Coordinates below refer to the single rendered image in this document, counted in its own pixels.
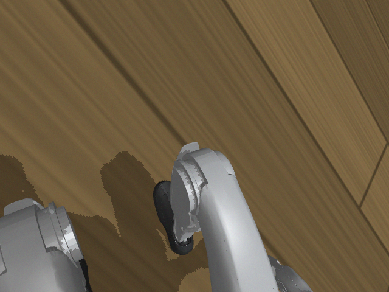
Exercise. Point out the right robot foot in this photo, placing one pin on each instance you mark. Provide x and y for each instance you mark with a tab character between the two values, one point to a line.
161	196

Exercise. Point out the left robot foot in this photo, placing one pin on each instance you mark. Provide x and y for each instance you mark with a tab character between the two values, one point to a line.
85	272

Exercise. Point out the right robot hand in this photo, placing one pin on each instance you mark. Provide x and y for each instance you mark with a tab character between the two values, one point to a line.
287	279

